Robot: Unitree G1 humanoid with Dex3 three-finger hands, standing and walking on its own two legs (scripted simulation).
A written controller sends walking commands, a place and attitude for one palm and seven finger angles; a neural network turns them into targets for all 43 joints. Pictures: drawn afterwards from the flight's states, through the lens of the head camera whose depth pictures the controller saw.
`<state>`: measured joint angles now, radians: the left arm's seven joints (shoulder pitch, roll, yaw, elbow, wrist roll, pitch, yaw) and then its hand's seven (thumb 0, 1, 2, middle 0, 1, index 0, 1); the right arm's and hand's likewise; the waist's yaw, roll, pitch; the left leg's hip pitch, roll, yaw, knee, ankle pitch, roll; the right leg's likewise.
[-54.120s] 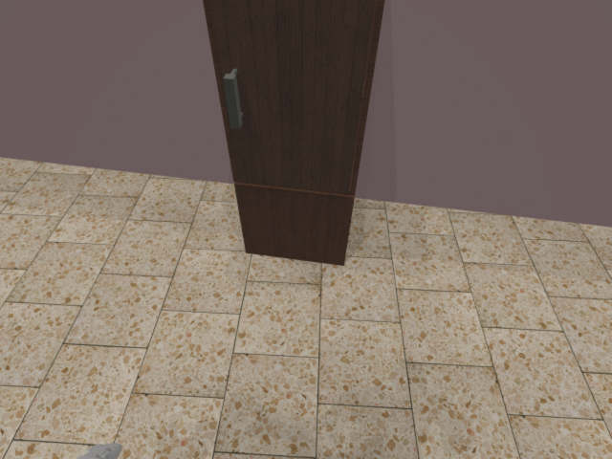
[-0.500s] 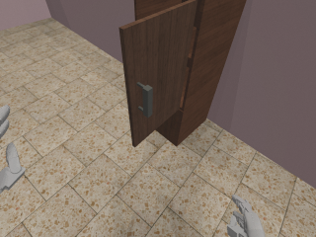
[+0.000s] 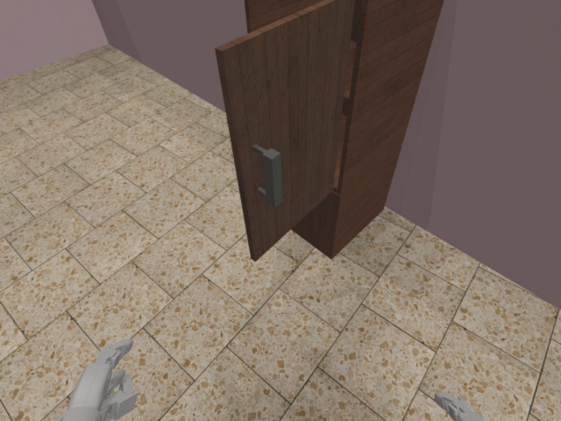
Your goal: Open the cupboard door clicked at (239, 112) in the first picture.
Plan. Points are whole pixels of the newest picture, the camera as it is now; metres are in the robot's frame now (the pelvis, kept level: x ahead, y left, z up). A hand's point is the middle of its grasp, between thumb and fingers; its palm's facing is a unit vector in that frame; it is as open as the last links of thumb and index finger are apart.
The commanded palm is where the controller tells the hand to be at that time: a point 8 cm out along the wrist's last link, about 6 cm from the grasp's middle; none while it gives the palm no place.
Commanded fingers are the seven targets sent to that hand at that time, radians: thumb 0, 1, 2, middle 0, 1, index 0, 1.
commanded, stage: let the arm hang, fingers relaxed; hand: left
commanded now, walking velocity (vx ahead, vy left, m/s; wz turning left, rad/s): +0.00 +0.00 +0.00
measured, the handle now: (265, 175) +0.60 +0.07 -0.02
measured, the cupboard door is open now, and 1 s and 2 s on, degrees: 93 93 93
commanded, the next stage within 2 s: look to check the result in 0.92 s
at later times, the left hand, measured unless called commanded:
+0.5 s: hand out of the picture -0.05 +0.16 -0.16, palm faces +0.05 -0.97 -0.22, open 7.4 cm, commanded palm none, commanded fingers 0.00 0.90 0.90 -0.20 -0.30 -0.20 -0.30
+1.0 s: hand out of the picture +0.01 +0.14 -0.17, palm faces +0.05 -0.98 -0.19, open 7.4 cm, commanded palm none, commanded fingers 0.00 0.90 0.90 -0.20 -0.30 -0.20 -0.30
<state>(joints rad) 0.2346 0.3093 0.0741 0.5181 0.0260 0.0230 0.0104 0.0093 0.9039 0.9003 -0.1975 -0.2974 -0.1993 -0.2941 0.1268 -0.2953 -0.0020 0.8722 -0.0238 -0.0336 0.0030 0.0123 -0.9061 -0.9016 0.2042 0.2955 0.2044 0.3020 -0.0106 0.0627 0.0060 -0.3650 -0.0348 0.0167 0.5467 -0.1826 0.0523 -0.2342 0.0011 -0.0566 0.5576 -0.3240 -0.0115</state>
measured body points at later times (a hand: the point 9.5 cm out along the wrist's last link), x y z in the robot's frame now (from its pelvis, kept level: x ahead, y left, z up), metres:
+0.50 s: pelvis +0.01 -0.02 +0.01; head +0.03 -0.03 +0.46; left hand -0.06 +0.21 -0.14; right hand +0.00 -0.23 -0.16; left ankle +0.07 +0.08 -0.73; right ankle -0.02 -0.11 -0.73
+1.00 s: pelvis +0.02 -0.03 +0.01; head +0.03 -0.03 +0.46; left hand +0.01 +0.19 -0.15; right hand +0.00 -0.24 -0.16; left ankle +0.07 +0.08 -0.73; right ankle -0.02 -0.11 -0.73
